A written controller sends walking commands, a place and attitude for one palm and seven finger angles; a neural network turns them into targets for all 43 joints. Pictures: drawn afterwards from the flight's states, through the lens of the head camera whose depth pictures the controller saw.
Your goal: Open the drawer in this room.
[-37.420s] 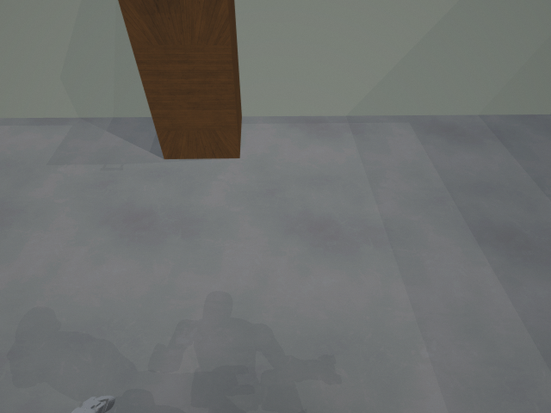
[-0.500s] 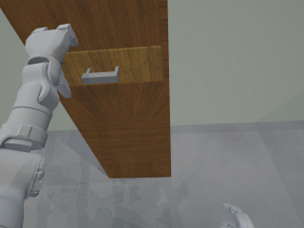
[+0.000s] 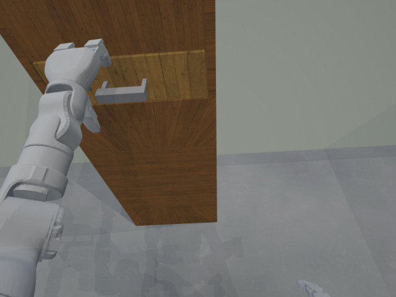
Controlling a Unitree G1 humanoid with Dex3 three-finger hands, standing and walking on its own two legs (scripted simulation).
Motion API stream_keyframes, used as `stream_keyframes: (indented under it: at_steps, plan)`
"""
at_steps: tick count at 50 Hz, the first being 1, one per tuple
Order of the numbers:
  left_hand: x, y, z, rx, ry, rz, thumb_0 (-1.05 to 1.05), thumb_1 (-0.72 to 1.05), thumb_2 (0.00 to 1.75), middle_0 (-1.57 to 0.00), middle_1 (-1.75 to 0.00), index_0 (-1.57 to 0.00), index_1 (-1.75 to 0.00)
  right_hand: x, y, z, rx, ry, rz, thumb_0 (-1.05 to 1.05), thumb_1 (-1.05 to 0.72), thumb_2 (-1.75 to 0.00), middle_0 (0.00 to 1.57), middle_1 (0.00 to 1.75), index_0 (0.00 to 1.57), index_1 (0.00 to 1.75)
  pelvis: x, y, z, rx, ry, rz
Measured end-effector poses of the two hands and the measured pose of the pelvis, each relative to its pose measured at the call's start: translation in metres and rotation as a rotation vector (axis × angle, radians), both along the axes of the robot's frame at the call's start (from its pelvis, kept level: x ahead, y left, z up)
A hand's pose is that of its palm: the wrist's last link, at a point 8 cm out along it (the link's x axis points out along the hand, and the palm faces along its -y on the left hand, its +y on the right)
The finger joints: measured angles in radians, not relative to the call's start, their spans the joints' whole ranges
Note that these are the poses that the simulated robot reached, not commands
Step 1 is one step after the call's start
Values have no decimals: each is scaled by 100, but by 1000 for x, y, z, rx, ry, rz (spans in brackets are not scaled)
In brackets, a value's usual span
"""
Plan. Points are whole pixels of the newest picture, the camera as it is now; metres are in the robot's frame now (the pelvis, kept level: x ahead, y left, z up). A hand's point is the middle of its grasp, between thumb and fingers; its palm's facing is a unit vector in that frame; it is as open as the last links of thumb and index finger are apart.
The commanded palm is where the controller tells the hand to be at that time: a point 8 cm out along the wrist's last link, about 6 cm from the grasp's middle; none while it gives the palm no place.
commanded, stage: lower the fingers behind the handle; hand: left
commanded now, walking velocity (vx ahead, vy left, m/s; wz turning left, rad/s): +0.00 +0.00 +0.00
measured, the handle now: (123, 89) +0.54 +0.19 +0.13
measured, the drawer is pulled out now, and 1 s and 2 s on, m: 0.00 0.00 0.00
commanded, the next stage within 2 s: lift the fingers back up to retry in 0.94 s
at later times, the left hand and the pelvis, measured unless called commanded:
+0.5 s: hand (73, 121) +0.43 +0.27 +0.14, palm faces +0.03 -0.01 -1.00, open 14.6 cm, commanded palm +0.41 +0.22 +0.17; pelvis +0.02 +0.01 -0.01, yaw +5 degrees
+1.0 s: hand (79, 125) +0.42 +0.26 +0.14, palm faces +0.01 +0.00 -1.00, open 15.0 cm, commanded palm +0.40 +0.22 +0.17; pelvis +0.01 +0.01 -0.01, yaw +5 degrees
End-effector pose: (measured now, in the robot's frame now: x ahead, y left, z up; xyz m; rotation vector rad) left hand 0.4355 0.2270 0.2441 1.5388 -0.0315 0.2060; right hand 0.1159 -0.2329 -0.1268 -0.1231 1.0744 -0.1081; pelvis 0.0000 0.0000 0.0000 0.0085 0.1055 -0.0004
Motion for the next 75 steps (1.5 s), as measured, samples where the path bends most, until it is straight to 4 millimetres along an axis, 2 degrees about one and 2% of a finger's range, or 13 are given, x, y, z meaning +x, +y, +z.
stream_keyframes:
  at_steps: [2,5,10,16,21,29,34,39,48,59,66,71,75]
  plan:
    - [-5,19,-18,56,100,120,0,-48,30,-31,-120,-31,-120,-5,1,-4,22,28,-3,1,-91,-90,20,30,20,30,3,1,0,-1,9,1]
    - [-20,28,-43,48,194,168,0,-48,30,-31,-120,-27,-119,-6,-3,-6,13,47,3,1,-91,-90,20,30,21,30,6,1,0,-2,7,19]
    - [-31,37,-43,20,222,70,0,-49,30,-32,-120,-14,-114,9,-15,4,-86,24,35,2,-91,-90,20,30,21,30,11,0,-2,-5,-12,61]
    - [-29,43,-44,29,201,5,0,-49,30,-32,-120,-15,-117,36,-22,15,-146,-31,72,1,-91,-90,20,30,20,30,14,5,-5,-13,-1,81]
    - [-29,45,-47,7,157,-6,0,-49,30,-32,-120,-17,-119,54,-11,16,-126,-59,101,1,-91,-90,20,30,20,30,17,10,-7,-18,17,85]
    - [-34,41,-53,11,114,25,0,-49,30,-32,-120,-13,-117,66,26,6,-31,-57,154,1,-91,-90,20,30,20,30,18,16,-10,-23,29,96]
    - [-36,38,-53,32,122,42,0,-49,30,-32,-120,-11,-115,64,43,0,11,-47,174,1,-91,-90,20,30,21,30,15,17,-11,-24,26,104]
    - [-37,37,-52,36,143,52,0,-49,30,-32,-120,-10,-114,57,46,-4,20,-37,177,1,-91,-90,20,30,21,30,11,16,-12,-22,21,106]
    - [-39,36,-52,20,152,24,0,-49,30,-32,-120,-9,-111,35,21,-3,-31,-13,139,1,-91,-90,20,30,21,30,6,11,-13,-19,14,98]
    - [-40,-8,-63,16,137,-129,0,-49,30,-32,-120,-20,-118,16,-6,0,-63,-13,76,1,-91,-90,20,30,20,30,-1,3,-11,-15,2,78]
    - [-33,-32,-37,20,45,-172,0,-49,30,-32,-120,-29,-120,8,-9,-1,-30,-40,23,1,-91,-90,20,30,20,30,-3,-3,-7,-7,-17,49]
    - [-24,-18,-5,32,2,-38,0,-49,30,-32,-120,-31,-120,3,-11,-4,-3,-34,7,1,-91,-90,20,30,20,30,-3,-9,-4,0,-25,36]
    - [-26,-4,8,41,56,60,0,-49,30,-31,-120,-32,-120,5,-17,-3,0,-39,3,1,-91,-90,20,30,20,30,-2,-13,-2,3,-32,34]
